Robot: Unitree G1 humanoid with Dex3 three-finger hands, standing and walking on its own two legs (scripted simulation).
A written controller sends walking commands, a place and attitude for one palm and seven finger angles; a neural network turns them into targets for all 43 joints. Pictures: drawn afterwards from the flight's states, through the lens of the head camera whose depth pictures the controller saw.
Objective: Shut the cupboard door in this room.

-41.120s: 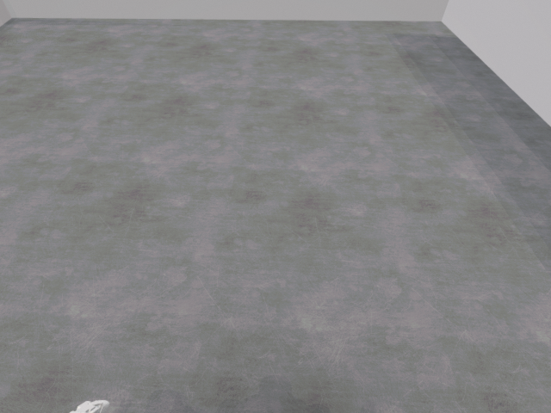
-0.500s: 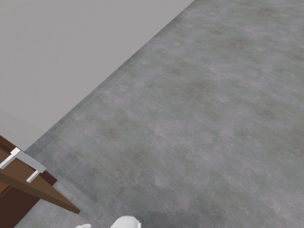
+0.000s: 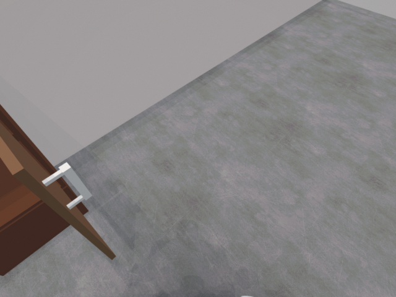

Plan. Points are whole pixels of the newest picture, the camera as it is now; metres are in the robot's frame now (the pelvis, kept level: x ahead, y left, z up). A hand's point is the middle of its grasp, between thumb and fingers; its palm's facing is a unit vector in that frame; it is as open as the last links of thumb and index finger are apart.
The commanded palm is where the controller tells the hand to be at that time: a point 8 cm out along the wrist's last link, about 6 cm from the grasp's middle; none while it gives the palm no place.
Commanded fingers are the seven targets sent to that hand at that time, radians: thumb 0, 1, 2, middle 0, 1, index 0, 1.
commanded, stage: turn or walk to find it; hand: left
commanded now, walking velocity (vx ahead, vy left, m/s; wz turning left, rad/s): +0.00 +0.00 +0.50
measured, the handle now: (69, 188) +0.33 +0.33 -0.04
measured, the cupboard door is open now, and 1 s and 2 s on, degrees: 91 91 91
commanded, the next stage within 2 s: stand and wait in 0.78 s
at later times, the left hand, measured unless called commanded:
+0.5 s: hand out of the picture -0.02 +0.18 -0.17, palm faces +0.30 -0.92 -0.23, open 7.3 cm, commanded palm none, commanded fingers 0.00 0.90 0.90 -0.20 -0.30 -0.20 -0.30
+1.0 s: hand out of the picture +0.00 +0.18 -0.16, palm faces +0.45 -0.85 -0.28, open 7.3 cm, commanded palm none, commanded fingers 0.00 0.90 0.90 -0.20 -0.30 -0.20 -0.30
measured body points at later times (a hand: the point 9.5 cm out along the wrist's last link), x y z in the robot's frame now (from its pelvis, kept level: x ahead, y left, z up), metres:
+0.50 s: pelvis -0.01 -0.02 -0.01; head +0.04 -0.01 +0.44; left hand -0.04 +0.23 -0.16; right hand +0.14 -0.25 -0.15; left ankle -0.06 +0.10 -0.72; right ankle +0.00 -0.13 -0.74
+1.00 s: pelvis +0.01 -0.04 -0.01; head +0.05 -0.05 +0.44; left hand -0.03 +0.23 -0.14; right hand +0.18 -0.22 -0.17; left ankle -0.06 +0.08 -0.73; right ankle +0.06 -0.12 -0.74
